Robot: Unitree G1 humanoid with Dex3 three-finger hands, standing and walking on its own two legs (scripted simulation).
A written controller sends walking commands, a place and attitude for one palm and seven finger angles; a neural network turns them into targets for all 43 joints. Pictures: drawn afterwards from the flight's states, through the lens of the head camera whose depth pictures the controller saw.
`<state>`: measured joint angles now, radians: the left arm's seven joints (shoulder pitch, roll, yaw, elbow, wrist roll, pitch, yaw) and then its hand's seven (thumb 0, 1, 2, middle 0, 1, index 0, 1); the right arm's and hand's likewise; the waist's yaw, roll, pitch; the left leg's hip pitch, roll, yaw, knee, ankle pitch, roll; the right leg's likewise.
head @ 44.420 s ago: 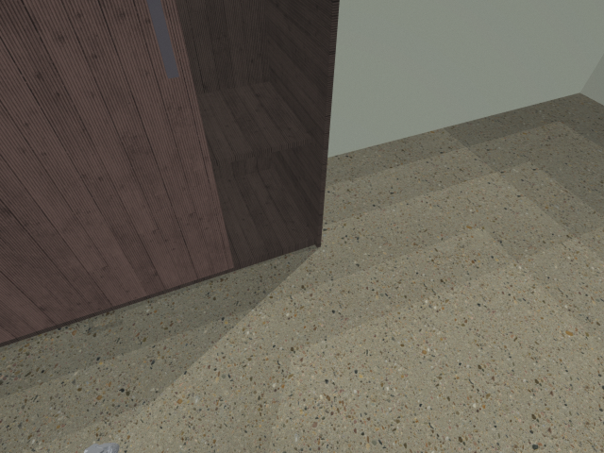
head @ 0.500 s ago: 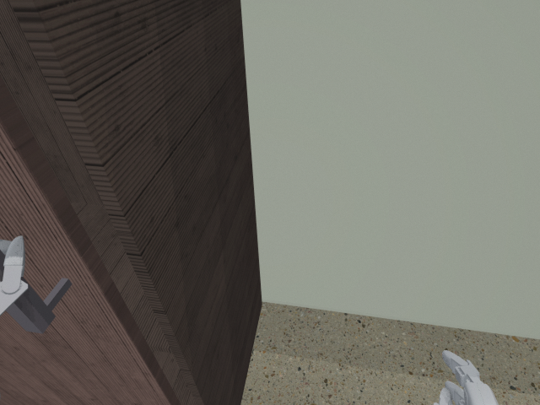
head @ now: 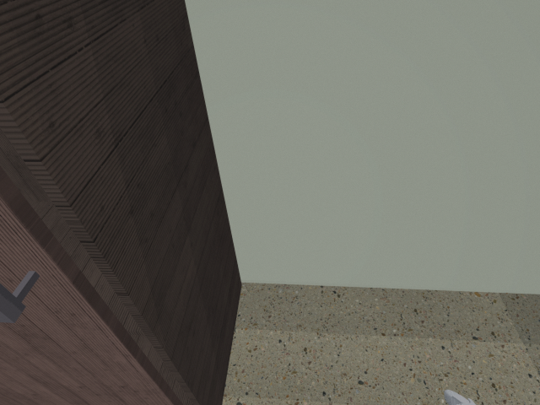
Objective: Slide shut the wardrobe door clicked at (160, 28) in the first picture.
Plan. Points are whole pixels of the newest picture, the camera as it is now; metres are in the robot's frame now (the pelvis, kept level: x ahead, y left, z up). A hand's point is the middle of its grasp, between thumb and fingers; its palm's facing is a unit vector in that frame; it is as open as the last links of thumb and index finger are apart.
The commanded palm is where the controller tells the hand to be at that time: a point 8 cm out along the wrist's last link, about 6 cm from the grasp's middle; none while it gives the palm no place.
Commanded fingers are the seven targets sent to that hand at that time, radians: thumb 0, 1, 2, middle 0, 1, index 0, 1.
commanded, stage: stop walking and hold the door there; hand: left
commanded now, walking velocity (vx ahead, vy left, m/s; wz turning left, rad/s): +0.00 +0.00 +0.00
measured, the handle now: out of the picture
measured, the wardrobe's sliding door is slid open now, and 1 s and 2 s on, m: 0.06 0.07 0.06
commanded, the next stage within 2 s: none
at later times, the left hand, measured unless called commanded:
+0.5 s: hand out of the picture +0.20 +0.37 +0.18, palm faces +0.67 -0.67 -0.32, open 6.8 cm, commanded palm +0.14 +0.38 +0.16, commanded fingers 0.00 0.90 0.90 -0.45 -1.40 -0.45 -1.40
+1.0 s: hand out of the picture +0.20 +0.36 +0.18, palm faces +0.62 -0.74 -0.28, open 6.6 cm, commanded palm +0.15 +0.38 +0.16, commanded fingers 0.00 0.90 0.90 -0.45 -1.40 -0.45 -1.40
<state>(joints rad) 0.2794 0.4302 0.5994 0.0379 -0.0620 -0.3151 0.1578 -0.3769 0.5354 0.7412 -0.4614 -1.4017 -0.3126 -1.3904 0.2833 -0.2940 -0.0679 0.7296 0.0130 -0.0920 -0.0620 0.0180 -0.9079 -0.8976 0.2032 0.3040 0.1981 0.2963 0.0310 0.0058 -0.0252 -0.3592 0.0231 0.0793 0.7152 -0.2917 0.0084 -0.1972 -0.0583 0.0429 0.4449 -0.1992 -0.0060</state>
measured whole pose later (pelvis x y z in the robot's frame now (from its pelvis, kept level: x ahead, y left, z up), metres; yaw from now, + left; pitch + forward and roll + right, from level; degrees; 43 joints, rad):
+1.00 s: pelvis -0.05 +0.05 -0.01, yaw -3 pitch -2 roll +0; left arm 0.19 0.38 0.49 -0.12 -0.06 -0.27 0.19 -0.35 0.64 0.79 -0.46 -1.40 -0.19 -1.37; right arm 0.23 -0.23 0.00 0.67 0.04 -0.08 -0.08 0.02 -0.91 -0.90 0.20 0.30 0.20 0.30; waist 0.04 0.03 0.00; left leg -0.26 0.01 0.08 0.47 -0.19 0.04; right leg -0.25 -0.01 0.01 0.44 -0.16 0.02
